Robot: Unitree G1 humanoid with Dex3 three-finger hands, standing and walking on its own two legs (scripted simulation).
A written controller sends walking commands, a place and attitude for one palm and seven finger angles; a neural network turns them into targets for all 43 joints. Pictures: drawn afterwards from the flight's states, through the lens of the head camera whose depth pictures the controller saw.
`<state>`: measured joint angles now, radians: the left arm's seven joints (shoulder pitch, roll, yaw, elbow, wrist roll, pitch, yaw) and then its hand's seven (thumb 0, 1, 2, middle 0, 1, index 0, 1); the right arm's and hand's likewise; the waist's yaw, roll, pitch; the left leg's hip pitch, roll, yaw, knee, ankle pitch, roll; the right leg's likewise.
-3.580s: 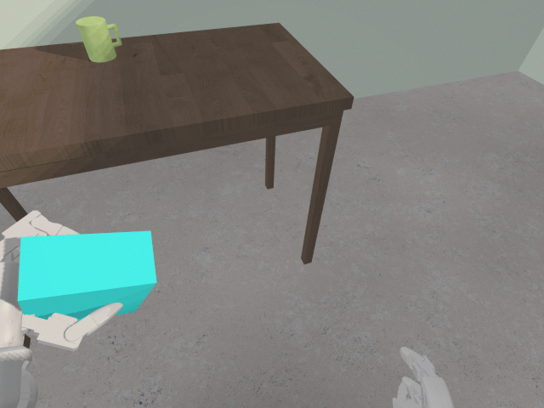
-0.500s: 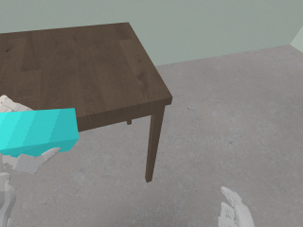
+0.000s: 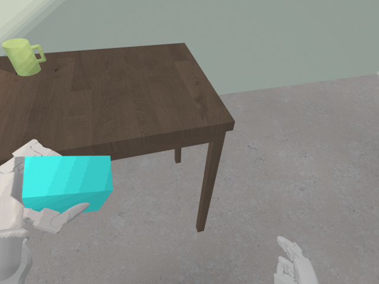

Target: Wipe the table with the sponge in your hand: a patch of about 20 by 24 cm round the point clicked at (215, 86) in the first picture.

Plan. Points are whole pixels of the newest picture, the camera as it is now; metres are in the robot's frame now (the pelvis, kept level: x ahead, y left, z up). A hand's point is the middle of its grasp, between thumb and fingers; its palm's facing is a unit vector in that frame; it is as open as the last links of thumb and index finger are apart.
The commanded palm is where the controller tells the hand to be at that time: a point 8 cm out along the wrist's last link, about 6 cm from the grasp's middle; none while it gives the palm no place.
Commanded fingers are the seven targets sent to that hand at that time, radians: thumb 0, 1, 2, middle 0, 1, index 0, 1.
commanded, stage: come to a stop and stand still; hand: left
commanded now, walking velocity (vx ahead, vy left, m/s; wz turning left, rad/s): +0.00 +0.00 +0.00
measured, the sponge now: (80, 187) +0.23 +0.22 +0.14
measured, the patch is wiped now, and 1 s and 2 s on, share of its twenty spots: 0.00 0.00 0.00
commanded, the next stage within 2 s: look again from close up in 1.30 s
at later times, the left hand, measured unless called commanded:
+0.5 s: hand (32, 208) +0.17 +0.25 +0.17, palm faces +0.40 -0.84 -0.38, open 9.8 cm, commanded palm +0.11 +0.28 +0.17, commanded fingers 0.00 0.10 1.30 -1.20 -1.60 -1.20 -1.60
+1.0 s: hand (21, 205) +0.18 +0.27 +0.17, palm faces +0.29 -0.86 -0.41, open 9.8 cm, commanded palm +0.11 +0.31 +0.17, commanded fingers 0.00 0.10 1.30 -1.20 -1.60 -1.20 -1.60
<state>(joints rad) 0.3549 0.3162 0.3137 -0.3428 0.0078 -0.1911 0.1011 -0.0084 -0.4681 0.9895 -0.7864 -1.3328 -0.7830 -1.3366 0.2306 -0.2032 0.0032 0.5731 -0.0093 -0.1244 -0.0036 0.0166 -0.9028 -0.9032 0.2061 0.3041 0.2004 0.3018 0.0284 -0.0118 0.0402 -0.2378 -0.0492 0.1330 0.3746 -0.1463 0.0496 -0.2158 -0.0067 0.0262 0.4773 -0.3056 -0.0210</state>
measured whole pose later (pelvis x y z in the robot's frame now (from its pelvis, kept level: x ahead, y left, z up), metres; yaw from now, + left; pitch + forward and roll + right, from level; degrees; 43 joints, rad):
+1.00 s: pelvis -0.07 +0.04 +0.00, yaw -4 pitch -1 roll +0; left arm 0.44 0.40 0.37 -0.51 -0.04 -0.21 0.11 -0.01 -0.47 1.00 -0.79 -1.34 -0.78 -1.34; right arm 0.19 -0.20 0.00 0.57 0.00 -0.12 -0.02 0.02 -0.90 -0.90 0.20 0.30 0.20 0.30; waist -0.01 -0.04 0.07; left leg -0.21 0.00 0.04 0.46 -0.23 0.01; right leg -0.19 0.03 -0.03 0.45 -0.24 -0.04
